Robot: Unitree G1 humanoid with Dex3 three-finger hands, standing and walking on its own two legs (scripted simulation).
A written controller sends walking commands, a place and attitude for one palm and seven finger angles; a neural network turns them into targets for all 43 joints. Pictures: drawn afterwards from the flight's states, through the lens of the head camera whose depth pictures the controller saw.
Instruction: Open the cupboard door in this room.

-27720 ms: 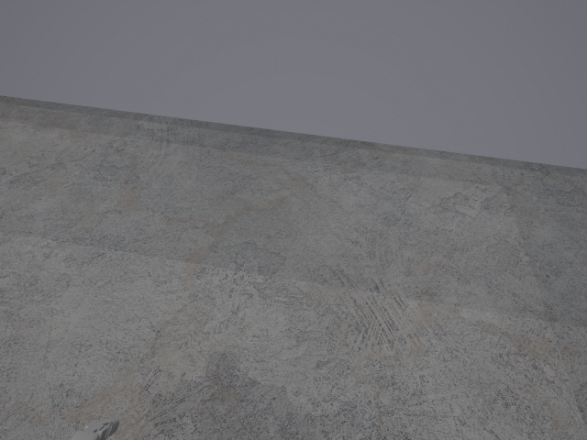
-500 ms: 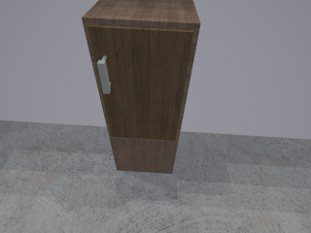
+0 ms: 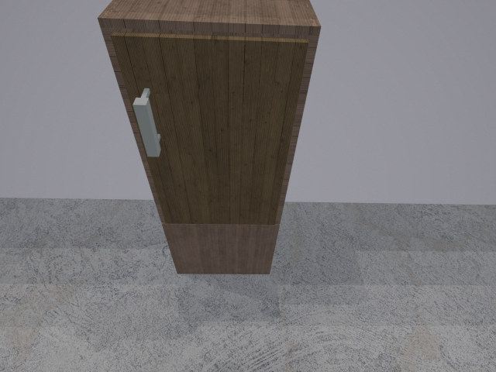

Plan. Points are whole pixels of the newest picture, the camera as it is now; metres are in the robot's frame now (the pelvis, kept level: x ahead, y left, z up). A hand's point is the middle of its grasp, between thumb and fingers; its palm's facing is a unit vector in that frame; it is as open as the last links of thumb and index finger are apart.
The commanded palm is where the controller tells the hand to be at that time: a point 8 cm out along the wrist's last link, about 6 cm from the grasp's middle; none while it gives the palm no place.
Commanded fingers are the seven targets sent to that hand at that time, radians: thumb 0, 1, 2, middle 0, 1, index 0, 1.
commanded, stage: shuffle to correct the standing spot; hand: left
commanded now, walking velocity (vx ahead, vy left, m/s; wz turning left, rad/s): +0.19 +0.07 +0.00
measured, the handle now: (150, 122) +0.58 +0.23 +0.07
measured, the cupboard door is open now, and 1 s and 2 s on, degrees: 0 0 0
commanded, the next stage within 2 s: come to a stop and stand still in 0.02 s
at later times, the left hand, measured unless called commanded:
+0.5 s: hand out of the picture +0.08 +0.23 -0.18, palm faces +0.06 -0.98 -0.17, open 7.3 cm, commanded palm none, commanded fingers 0.00 0.90 0.90 -0.20 -0.30 -0.20 -0.30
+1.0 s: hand out of the picture +0.02 +0.22 -0.17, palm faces +0.04 -0.98 -0.17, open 7.3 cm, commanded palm none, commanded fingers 0.00 0.90 0.90 -0.20 -0.30 -0.20 -0.30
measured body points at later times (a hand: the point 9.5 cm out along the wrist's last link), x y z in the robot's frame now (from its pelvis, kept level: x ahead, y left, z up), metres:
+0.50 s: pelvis +0.06 +0.06 +0.00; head +0.08 +0.08 +0.45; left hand +0.07 +0.28 -0.16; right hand +0.12 -0.18 -0.14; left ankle +0.09 +0.15 -0.73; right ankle +0.06 -0.07 -0.73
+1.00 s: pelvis +0.03 +0.05 +0.01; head +0.03 +0.06 +0.46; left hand +0.02 +0.27 -0.15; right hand +0.01 -0.16 -0.15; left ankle +0.09 +0.15 -0.73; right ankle +0.06 -0.07 -0.73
